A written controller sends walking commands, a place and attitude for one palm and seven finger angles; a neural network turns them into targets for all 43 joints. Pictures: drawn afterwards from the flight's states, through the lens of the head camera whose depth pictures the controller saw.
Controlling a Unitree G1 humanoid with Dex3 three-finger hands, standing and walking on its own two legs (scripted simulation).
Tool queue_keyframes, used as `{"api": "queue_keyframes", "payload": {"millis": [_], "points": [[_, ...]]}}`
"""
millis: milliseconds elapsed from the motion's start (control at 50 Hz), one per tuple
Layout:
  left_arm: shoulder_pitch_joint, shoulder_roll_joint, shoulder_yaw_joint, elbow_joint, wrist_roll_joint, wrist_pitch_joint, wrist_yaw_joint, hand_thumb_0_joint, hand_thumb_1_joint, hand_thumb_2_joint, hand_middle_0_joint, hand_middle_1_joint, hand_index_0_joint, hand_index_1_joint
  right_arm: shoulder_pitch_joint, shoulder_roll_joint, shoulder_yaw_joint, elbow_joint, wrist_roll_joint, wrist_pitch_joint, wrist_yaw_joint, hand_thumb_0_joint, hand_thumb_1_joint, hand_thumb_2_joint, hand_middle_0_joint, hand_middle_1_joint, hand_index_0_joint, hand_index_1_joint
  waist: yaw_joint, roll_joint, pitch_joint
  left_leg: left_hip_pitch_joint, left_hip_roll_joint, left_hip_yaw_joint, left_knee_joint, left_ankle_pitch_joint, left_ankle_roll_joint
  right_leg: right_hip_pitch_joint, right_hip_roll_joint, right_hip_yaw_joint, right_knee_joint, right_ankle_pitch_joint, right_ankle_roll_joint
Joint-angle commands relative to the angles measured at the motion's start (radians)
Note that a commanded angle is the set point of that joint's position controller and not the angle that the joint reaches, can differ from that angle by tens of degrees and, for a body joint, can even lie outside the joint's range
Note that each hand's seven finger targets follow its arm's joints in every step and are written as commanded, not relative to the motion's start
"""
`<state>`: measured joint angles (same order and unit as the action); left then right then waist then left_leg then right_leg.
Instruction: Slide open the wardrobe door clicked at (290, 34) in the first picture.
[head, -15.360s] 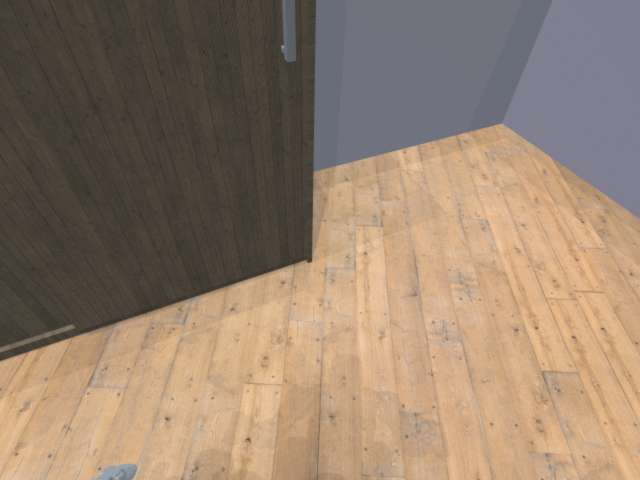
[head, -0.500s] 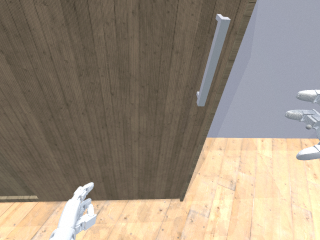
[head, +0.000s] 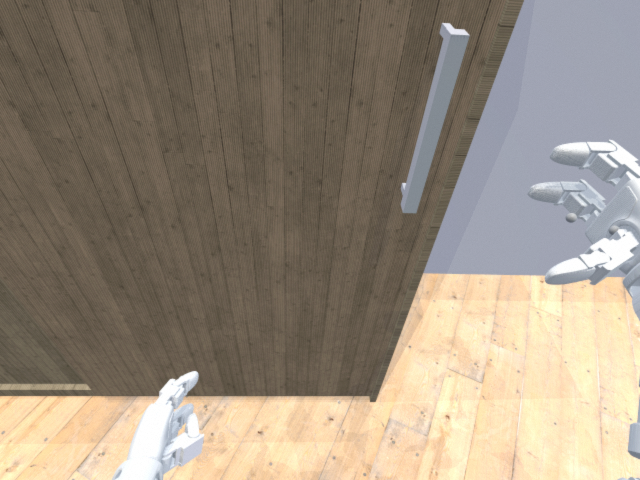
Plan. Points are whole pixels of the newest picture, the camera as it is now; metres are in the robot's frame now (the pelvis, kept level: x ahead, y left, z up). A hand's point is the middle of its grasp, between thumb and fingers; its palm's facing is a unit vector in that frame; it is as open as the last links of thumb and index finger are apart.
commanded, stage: move the hooked fingers beside the handle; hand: right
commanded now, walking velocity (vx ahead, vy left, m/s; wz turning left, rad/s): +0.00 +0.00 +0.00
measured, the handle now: (425, 128) +0.53 -0.13 +0.22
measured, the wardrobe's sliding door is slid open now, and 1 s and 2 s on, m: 0.00 0.00 0.00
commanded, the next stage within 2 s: none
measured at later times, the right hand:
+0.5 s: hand (535, 187) +0.37 -0.22 +0.23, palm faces +0.01 +1.00 -0.04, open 14.0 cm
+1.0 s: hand (500, 164) +0.43 -0.21 +0.23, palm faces +0.02 +1.00 +0.00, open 14.0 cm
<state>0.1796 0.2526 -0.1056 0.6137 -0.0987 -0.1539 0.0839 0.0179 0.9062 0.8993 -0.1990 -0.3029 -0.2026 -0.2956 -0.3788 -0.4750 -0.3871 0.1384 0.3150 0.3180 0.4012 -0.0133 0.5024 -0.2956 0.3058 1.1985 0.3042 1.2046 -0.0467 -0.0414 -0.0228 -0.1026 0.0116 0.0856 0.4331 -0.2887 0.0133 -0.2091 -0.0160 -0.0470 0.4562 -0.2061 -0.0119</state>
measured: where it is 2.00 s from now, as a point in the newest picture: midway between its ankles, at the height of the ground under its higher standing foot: outside the picture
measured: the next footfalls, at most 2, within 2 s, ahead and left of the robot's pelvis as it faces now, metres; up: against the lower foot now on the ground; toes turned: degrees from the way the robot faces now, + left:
none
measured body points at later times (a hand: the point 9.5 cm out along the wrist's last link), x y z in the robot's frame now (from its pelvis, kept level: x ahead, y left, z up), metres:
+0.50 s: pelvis +0.00 +0.00 +0.00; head -0.01 +0.02 +0.45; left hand +0.18 +0.24 -0.08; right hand +0.37 -0.28 +0.24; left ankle -0.03 +0.11 -0.74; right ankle +0.03 -0.11 -0.74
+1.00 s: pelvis +0.00 +0.01 +0.00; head -0.01 +0.02 +0.45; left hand +0.12 +0.27 -0.10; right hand +0.42 -0.26 +0.23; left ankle -0.03 +0.11 -0.74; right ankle +0.03 -0.11 -0.74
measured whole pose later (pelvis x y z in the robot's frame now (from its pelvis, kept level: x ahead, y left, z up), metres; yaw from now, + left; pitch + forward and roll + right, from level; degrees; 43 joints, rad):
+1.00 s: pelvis +0.00 +0.01 +0.00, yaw +1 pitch +1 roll +0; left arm 0.28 0.29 -0.05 0.66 -0.10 -0.07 0.10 0.02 0.91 0.90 -0.20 -0.30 -0.20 -0.30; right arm -0.77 -0.50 -0.32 0.72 0.21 0.23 0.28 -0.01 0.50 -0.30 0.30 1.20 0.30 1.20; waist 0.03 -0.03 -0.05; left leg -0.16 -0.01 0.07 0.42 -0.28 0.02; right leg -0.25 -0.04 -0.06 0.44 -0.20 0.00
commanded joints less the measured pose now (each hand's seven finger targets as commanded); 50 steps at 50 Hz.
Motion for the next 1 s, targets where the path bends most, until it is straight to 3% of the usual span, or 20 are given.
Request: {"api": "queue_keyframes", "payload": {"millis": [0, 20, 100, 120, 180, 220, 240, 280, 360, 440, 540, 600, 700, 720, 740, 780, 820, 880, 920, 980], "points": [[-0.134, 0.133, 0.064, -0.164, -0.006, -0.037, 0.006, 0.000, 0.900, 0.900, -0.200, -0.300, -0.200, -0.300, -0.363, -0.321, -0.136, -0.064, -0.017, -0.009, -0.055, 0.000, 0.500, -0.300, 0.300, 1.200, 0.300, 1.200, -0.010, -0.046, -0.189, -0.087, -0.009, -0.031, -0.060, 0.274, 0.013, 0.162, 0.018, 0.072, -0.048, 0.180, -0.019], [-0.135, 0.134, 0.067, -0.168, -0.009, -0.031, 0.001, 0.000, 0.900, 0.900, -0.200, -0.300, -0.200, -0.300, -0.360, -0.315, -0.122, -0.067, -0.024, 0.001, -0.057, 0.000, 0.500, -0.300, 0.300, 1.200, 0.300, 1.200, -0.013, -0.020, -0.197, -0.072, -0.008, -0.034, -0.062, 0.287, 0.013, 0.157, 0.016, 0.069, -0.044, 0.196, -0.020], [-0.136, 0.130, 0.069, -0.191, -0.010, -0.021, -0.001, 0.000, 0.900, 0.900, -0.200, -0.300, -0.200, -0.300, -0.408, -0.251, -0.051, -0.138, -0.027, 0.001, -0.047, 0.000, 0.500, -0.300, 0.300, 1.200, 0.300, 1.200, 0.010, -0.046, -0.231, -0.088, -0.012, -0.035, -0.055, 0.311, 0.014, 0.204, 0.014, 0.068, -0.034, 0.218, -0.022], [-0.131, 0.129, 0.070, -0.188, -0.008, -0.021, 0.001, 0.000, 0.900, 0.900, -0.200, -0.300, -0.200, -0.300, -0.404, -0.247, -0.052, -0.126, -0.014, -0.013, -0.043, 0.000, 0.500, -0.300, 0.300, 1.200, 0.300, 1.200, 0.014, 0.010, -0.224, -0.080, -0.014, -0.037, -0.062, 0.317, 0.012, 0.194, 0.012, 0.067, -0.028, 0.216, -0.025], [-0.118, 0.138, 0.073, -0.180, -0.008, -0.017, 0.011, 0.000, 0.900, 0.900, -0.200, -0.300, -0.200, -0.300, -0.466, -0.288, -0.084, -0.118, -0.009, -0.044, -0.035, 0.000, 0.500, -0.300, 0.300, 1.200, 0.300, 1.200, 0.023, 0.034, -0.240, -0.088, -0.018, -0.040, -0.062, 0.310, 0.008, 0.204, 0.016, 0.066, -0.032, 0.201, -0.030], [-0.114, 0.138, 0.076, -0.171, -0.005, -0.021, 0.015, 0.000, 0.900, 0.900, -0.200, -0.300, -0.200, -0.300, -0.517, -0.292, -0.077, -0.125, -0.010, -0.066, -0.045, 0.000, 0.500, -0.300, 0.300, 1.200, 0.300, 1.200, 0.026, 0.017, -0.241, -0.090, -0.017, -0.044, -0.068, 0.300, 0.010, 0.212, 0.014, 0.066, -0.029, 0.202, -0.030], [-0.117, 0.139, 0.075, -0.169, -0.006, -0.020, 0.016, 0.000, 0.900, 0.900, -0.200, -0.300, -0.200, -0.300, -0.525, -0.308, -0.090, -0.109, -0.019, -0.066, -0.053, 0.000, 0.500, -0.300, 0.300, 1.200, 0.300, 1.200, 0.021, -0.027, -0.238, -0.095, -0.015, -0.047, -0.068, 0.294, 0.012, 0.212, 0.015, 0.064, -0.033, 0.199, -0.029], [-0.104, 0.138, 0.075, -0.151, -0.007, -0.017, 0.022, 0.000, 0.900, 0.900, -0.200, -0.300, -0.200, -0.300, -0.583, -0.284, -0.054, -0.056, -0.033, -0.064, -0.069, 0.000, 0.500, -0.300, 0.300, 1.200, 0.300, 1.200, 0.038, -0.056, -0.203, -0.126, -0.017, -0.043, -0.078, 0.248, 0.015, 0.212, 0.013, 0.070, -0.042, 0.168, -0.025], [-0.095, 0.139, 0.077, -0.145, -0.005, -0.016, 0.024, 0.000, 0.900, 0.900, -0.200, -0.300, -0.200, -0.300, -0.649, -0.226, 0.017, -0.041, -0.052, -0.064, -0.089, 0.000, 0.500, -0.300, 0.300, 1.200, 0.300, 1.200, 0.050, -0.086, -0.237, -0.115, -0.014, -0.043, -0.075, 0.276, 0.019, 0.233, 0.014, 0.072, -0.038, 0.198, -0.025], [-0.084, 0.141, 0.082, -0.149, -0.001, -0.010, 0.019, 0.000, 0.900, 0.900, -0.200, -0.300, -0.200, -0.300, -0.612, -0.239, -0.010, 0.000, -0.046, -0.072, -0.091, 0.000, 0.500, -0.300, 0.300, 1.200, 0.300, 1.200, 0.033, -0.015, -0.289, -0.073, -0.015, -0.041, -0.062, 0.340, 0.018, 0.234, 0.014, 0.073, -0.032, 0.246, -0.026], [-0.074, 0.150, 0.086, -0.138, -0.005, 0.016, 0.015, 0.000, 0.900, 0.900, -0.200, -0.300, -0.200, -0.300, -0.576, -0.282, -0.056, 0.136, -0.052, -0.055, -0.105, 0.000, 0.500, -0.300, 0.300, 1.200, 0.300, 1.200, 0.022, 0.065, -0.228, -0.071, -0.010, -0.049, -0.065, 0.347, 0.008, 0.161, 0.013, 0.051, -0.041, 0.215, -0.031], [-0.063, 0.150, 0.089, -0.138, -0.006, 0.026, 0.016, 0.000, 0.900, 0.900, -0.200, -0.300, -0.200, -0.300, -0.660, -0.273, -0.024, 0.155, -0.071, -0.059, -0.122, 0.000, 0.500, -0.300, 0.300, 1.200, 0.300, 1.200, 0.039, 0.031, -0.211, -0.105, -0.010, -0.056, -0.073, 0.304, 0.005, 0.157, 0.012, 0.048, -0.041, 0.183, -0.032], [-0.042, 0.145, 0.092, -0.131, 0.000, 0.021, 0.022, 0.000, 0.900, 0.900, -0.200, -0.300, -0.200, -0.300, -0.824, -0.247, 0.022, 0.099, -0.084, -0.133, -0.137, 0.000, 0.500, -0.300, 0.300, 1.200, 0.300, 1.200, 0.067, -0.058, -0.286, -0.100, -0.013, -0.063, -0.075, 0.324, 0.013, 0.228, 0.013, 0.053, -0.029, 0.218, -0.034], [-0.037, 0.147, 0.094, -0.127, 0.001, 0.019, 0.023, 0.000, 0.900, 0.900, -0.200, -0.300, -0.200, -0.300, -0.816, -0.265, 0.009, 0.110, -0.078, -0.150, -0.135, 0.000, 0.500, -0.300, 0.300, 1.200, 0.300, 1.200, 0.067, -0.009, -0.295, -0.084, -0.016, -0.062, -0.076, 0.345, 0.011, 0.225, 0.010, 0.048, -0.023, 0.234, -0.039], [-0.030, 0.153, 0.095, -0.123, 0.003, 0.020, 0.024, 0.000, 0.900, 0.900, -0.200, -0.300, -0.200, -0.300, -0.825, -0.286, -0.007, 0.118, -0.079, -0.158, -0.131, 0.000, 0.500, -0.300, 0.300, 1.200, 0.300, 1.200, 0.065, -0.024, -0.321, -0.069, -0.014, -0.067, -0.068, 0.365, 0.012, 0.228, 0.013, 0.052, -0.023, 0.243, -0.039], [-0.020, 0.152, 0.094, -0.109, -0.001, 0.022, 0.028, 0.000, 0.900, 0.900, -0.200, -0.300, -0.200, -0.300, -0.843, -0.249, 0.025, 0.184, -0.079, -0.161, -0.120, 0.000, 0.500, -0.300, 0.300, 1.200, 0.300, 1.200, 0.076, -0.035, -0.291, -0.092, -0.014, -0.065, -0.072, 0.348, 0.011, 0.220, 0.014, 0.047, -0.025, 0.221, -0.037], [-0.001, 0.159, 0.100, -0.094, 0.000, 0.020, 0.028, 0.000, 0.900, 0.900, -0.200, -0.300, -0.200, -0.300, -0.829, -0.252, 0.025, 0.270, -0.078, -0.157, -0.116, 0.000, 0.500, -0.300, 0.300, 1.200, 0.300, 1.200, 0.078, 0.011, -0.266, -0.100, -0.015, -0.059, -0.078, 0.336, 0.008, 0.191, 0.013, 0.044, -0.024, 0.204, -0.039], [0.018, 0.167, 0.104, -0.089, 0.000, 0.032, 0.026, 0.000, 0.900, 0.900, -0.200, -0.300, -0.200, -0.300, -0.806, -0.282, 0.000, 0.364, -0.092, -0.136, -0.121, 0.000, 0.500, -0.300, 0.300, 1.200, 0.300, 1.200, 0.068, 0.021, -0.254, -0.098, -0.009, -0.065, -0.071, 0.345, 0.006, 0.154, 0.015, 0.041, -0.027, 0.195, -0.039], [0.031, 0.168, 0.108, -0.088, -0.002, 0.038, 0.024, 0.000, 0.900, 0.900, -0.200, -0.300, -0.200, -0.300, -0.821, -0.247, 0.036, 0.409, -0.090, -0.141, -0.124, 0.000, 0.500, -0.300, 0.300, 1.200, 0.300, 1.200, 0.080, 0.056, -0.229, -0.117, -0.010, -0.060, -0.075, 0.322, 0.001, 0.133, 0.013, 0.037, -0.025, 0.174, -0.041], [0.048, 0.174, 0.112, -0.086, 0.003, 0.038, 0.023, 0.000, 0.900, 0.900, -0.200, -0.300, -0.200, -0.300, -0.924, -0.275, 0.031, 0.397, -0.104, -0.178, -0.133, 0.000, 0.500, -0.300, 0.300, 1.200, 0.300, 1.200, 0.088, 0.020, -0.258, -0.124, -0.011, -0.069, -0.070, 0.318, 0.005, 0.148, 0.011, 0.044, -0.023, 0.179, -0.042]]}}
